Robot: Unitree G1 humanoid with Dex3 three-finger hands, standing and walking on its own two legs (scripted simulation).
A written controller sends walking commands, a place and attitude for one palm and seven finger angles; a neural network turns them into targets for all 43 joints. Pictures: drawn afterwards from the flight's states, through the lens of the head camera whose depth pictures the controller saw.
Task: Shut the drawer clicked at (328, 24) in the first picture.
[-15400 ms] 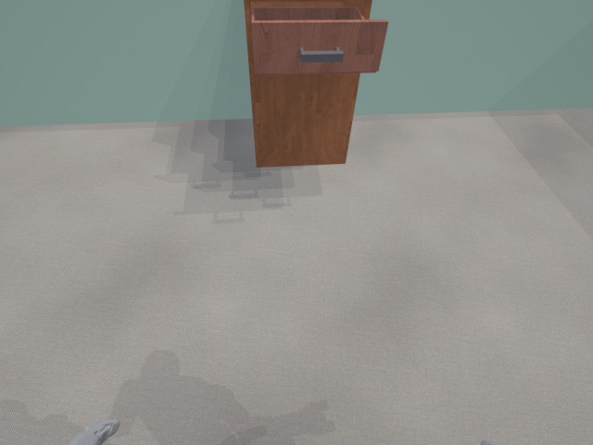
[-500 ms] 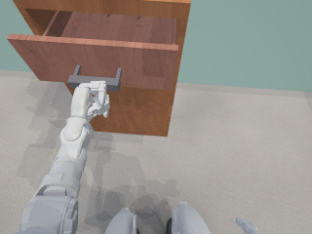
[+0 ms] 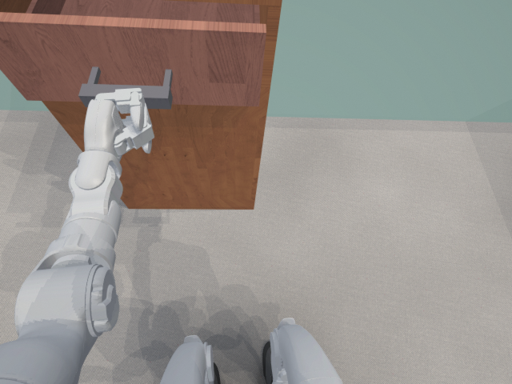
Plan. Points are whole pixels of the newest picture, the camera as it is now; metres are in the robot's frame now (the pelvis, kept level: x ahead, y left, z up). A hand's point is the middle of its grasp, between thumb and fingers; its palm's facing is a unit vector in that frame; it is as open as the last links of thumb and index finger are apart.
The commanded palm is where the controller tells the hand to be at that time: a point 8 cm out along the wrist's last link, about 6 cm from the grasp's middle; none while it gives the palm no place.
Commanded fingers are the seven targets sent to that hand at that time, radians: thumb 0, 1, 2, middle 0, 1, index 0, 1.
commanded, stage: push the drawer shut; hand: left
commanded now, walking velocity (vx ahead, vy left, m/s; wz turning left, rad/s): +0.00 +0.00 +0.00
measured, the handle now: (129, 85) +0.58 +0.15 +0.05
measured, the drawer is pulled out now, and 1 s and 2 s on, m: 0.06 0.00 0.00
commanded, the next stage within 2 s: pull the fist back off the drawer in 0.74 s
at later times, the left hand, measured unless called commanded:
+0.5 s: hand (151, 97) +0.56 +0.12 +0.05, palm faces -0.09 -1.00 -0.04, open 3.2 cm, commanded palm +0.56 +0.16 +0.06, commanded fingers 0.00 0.90 0.90 -1.40 -1.60 -1.40 -1.60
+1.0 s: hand (145, 95) +0.56 +0.13 +0.05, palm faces -0.08 -1.00 -0.06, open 3.2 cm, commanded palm +0.57 +0.15 +0.06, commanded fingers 0.00 0.90 0.90 -1.40 -1.60 -1.40 -1.60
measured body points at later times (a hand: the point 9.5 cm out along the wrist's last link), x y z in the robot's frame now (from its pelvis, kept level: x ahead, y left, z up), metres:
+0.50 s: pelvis +0.00 +0.01 -0.01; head +0.17 +0.03 +0.41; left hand +0.56 +0.17 +0.06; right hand -0.02 -0.24 -0.12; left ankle +0.00 +0.10 -0.65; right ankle +0.04 -0.10 -0.65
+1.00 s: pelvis -0.02 +0.01 -0.02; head +0.16 +0.05 +0.39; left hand +0.56 +0.18 +0.06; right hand -0.06 -0.24 -0.11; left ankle +0.00 +0.10 -0.65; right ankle +0.04 -0.10 -0.65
